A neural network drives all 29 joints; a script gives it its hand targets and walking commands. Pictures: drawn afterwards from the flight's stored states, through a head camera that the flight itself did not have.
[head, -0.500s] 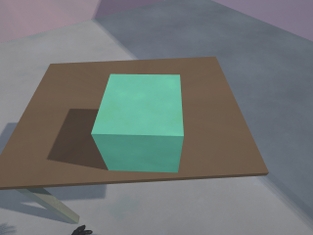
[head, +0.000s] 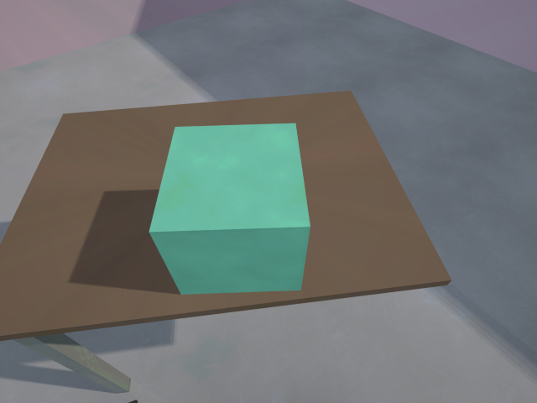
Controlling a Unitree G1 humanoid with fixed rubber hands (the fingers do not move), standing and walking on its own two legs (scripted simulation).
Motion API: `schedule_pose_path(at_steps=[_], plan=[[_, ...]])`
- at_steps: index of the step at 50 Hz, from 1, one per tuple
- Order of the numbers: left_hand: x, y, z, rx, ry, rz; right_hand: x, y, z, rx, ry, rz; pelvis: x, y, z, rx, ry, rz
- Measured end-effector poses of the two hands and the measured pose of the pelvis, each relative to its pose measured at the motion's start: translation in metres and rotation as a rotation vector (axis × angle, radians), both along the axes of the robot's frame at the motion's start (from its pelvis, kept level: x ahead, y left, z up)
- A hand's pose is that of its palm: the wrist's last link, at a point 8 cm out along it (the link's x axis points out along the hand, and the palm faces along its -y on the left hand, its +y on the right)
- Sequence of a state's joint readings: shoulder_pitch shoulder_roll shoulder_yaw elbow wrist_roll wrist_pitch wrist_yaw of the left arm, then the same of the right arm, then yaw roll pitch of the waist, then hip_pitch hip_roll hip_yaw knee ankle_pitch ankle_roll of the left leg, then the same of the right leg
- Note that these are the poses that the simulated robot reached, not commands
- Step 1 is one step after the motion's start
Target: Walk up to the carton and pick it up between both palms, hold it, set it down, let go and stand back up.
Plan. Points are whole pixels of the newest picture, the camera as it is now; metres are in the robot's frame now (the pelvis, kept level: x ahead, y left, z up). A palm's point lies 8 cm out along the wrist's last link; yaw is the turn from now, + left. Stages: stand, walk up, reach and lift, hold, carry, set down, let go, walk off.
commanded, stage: stand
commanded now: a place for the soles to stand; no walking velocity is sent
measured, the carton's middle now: (238, 208) +0.44 +0.08 +0.00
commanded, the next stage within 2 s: reach and lift in 0.26 s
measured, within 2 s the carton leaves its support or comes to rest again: neither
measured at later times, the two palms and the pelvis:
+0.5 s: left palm (130, 395) +0.16 +0.24 -0.12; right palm out of the picture +0.14 -0.26 -0.13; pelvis -0.02 -0.01 -0.02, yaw +3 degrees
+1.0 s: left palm out of the picture +0.13 +0.26 -0.06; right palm out of the picture +0.13 -0.20 -0.08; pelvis -0.01 +0.00 +0.01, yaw +4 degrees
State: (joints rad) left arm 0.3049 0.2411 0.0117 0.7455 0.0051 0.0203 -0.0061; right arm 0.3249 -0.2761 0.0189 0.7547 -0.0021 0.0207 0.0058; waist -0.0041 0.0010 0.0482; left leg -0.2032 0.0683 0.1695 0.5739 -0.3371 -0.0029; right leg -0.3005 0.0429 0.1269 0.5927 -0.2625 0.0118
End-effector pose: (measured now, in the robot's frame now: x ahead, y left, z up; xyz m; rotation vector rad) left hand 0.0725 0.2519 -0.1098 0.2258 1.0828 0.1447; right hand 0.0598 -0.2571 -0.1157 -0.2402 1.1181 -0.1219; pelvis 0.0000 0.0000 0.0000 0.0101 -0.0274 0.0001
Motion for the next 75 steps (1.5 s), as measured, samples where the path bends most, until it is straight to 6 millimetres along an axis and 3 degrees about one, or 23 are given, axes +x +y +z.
schedule_pose_path(at_steps=[16,19,22,25,28,31,34,40,50,62,75], plan=[[0.012,-0.003,-0.004,-0.005,0.026,-0.004,-0.006,-0.002,-0.005,-0.001,0.026,-0.018,0.006,0.001,-0.001,0.002,0.015,-0.006],[0.029,0.001,-0.016,0.017,0.106,0.039,0.014,-0.004,-0.018,0.013,0.009,0.031,-0.005,0.000,-0.012,0.004,0.028,0.036],[0.057,-0.002,-0.019,0.008,0.103,0.036,0.048,-0.003,-0.023,0.019,-0.056,0.058,-0.015,-0.003,-0.021,-0.001,0.025,0.050],[0.084,-0.011,-0.006,-0.012,0.018,-0.002,0.079,0.000,-0.014,0.027,-0.174,0.029,-0.017,-0.005,-0.022,-0.013,0.014,0.052],[0.096,-0.018,0.014,-0.024,-0.085,-0.021,0.097,0.005,0.004,0.038,-0.275,0.021,-0.013,-0.008,-0.016,-0.019,-0.008,0.058],[0.095,-0.021,0.028,-0.028,-0.145,-0.018,0.101,0.010,0.022,0.036,-0.334,0.040,-0.006,-0.010,-0.008,-0.016,-0.026,0.068],[0.086,-0.018,0.030,-0.032,-0.150,-0.007,0.097,0.015,0.032,0.022,-0.356,0.042,-0.003,-0.012,-0.004,-0.010,-0.049,0.072],[0.067,-0.007,0.026,-0.039,-0.126,0.033,0.079,0.035,0.032,0.044,-0.319,0.019,-0.009,-0.012,0.001,-0.009,-0.088,0.067],[0.058,0.005,0.050,-0.028,-0.259,0.048,0.067,0.061,0.039,0.119,-0.374,-0.001,-0.011,-0.004,0.009,-0.010,-0.072,0.064],[0.070,0.004,0.059,-0.073,-0.407,0.058,0.091,0.056,0.059,0.104,-0.488,0.012,-0.004,-0.004,0.011,-0.012,-0.080,0.068],[0.090,0.013,0.076,-0.096,-0.558,0.072,0.133,0.084,0.078,0.176,-0.602,0.017,0.015,-0.004,0.013,-0.010,-0.074,0.091]])
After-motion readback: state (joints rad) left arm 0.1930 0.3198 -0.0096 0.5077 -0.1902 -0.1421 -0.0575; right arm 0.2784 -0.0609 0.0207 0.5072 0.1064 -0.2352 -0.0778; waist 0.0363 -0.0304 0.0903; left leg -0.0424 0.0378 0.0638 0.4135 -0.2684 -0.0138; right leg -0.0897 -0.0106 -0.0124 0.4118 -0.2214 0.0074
